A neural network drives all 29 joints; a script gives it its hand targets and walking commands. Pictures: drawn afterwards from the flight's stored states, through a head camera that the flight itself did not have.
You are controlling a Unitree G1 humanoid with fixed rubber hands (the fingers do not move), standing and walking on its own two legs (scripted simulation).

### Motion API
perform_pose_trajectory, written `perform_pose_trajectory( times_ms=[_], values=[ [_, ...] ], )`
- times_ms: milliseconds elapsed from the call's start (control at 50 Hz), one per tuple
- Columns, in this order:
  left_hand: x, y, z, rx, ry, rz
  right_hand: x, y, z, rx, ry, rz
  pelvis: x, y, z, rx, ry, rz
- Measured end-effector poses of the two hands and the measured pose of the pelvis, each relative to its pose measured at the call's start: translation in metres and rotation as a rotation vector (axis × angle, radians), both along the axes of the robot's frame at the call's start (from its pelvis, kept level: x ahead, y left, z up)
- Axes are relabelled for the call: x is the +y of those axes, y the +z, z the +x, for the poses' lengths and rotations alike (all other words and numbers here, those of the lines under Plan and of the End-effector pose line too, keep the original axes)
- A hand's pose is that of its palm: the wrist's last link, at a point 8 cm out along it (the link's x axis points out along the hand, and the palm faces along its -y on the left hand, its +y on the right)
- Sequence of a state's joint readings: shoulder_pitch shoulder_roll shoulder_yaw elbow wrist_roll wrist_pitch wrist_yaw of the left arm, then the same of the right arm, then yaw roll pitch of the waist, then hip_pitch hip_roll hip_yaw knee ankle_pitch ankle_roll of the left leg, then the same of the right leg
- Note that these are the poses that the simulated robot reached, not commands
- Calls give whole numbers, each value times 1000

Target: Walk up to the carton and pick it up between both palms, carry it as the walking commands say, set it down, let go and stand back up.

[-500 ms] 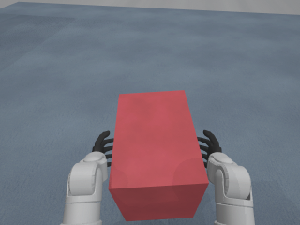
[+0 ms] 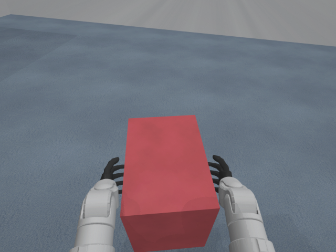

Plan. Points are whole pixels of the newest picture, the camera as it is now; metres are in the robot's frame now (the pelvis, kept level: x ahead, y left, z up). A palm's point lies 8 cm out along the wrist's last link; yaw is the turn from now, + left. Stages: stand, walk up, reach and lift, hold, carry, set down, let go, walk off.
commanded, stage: hold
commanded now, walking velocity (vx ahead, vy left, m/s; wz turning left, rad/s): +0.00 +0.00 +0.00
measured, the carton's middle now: (165, 181) +0.33 +0.03 -0.03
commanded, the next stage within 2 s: set down in 0.18 s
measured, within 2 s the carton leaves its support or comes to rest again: neither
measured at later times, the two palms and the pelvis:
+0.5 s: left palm (117, 185) +0.28 +0.15 +0.02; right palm (230, 188) +0.29 -0.14 +0.03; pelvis -0.03 +0.03 -0.01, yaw -1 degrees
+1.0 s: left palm (120, 195) +0.30 +0.16 -0.07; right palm (218, 193) +0.33 -0.13 -0.06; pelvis -0.01 -0.02 -0.03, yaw +2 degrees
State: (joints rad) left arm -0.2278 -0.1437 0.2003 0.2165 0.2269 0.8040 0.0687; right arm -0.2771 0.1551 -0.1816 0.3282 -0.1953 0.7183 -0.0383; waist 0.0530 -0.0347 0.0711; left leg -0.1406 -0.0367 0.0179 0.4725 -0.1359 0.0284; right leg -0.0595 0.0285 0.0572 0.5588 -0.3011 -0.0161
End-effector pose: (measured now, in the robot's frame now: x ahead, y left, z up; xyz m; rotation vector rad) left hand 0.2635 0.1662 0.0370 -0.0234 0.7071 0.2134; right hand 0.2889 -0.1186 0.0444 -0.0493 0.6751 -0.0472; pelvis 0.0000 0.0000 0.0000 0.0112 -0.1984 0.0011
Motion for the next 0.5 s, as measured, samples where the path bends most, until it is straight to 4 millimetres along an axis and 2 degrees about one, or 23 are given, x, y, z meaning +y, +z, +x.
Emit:
perform_pose_trajectory(
  times_ms=[200,380,500],
  values=[
    [13,18,12,-49,-21,5,12,12,2,-44,-46,40,23,0,-12,5,-5,-17],
    [-3,-7,14,-5,-53,-19,-4,-4,-3,-2,-42,-21,29,-7,-22,9,6,-16],
    [-16,-20,16,24,-53,-14,-17,-19,0,26,-32,-22,25,-13,-28,28,-16,-8]
  ],
)
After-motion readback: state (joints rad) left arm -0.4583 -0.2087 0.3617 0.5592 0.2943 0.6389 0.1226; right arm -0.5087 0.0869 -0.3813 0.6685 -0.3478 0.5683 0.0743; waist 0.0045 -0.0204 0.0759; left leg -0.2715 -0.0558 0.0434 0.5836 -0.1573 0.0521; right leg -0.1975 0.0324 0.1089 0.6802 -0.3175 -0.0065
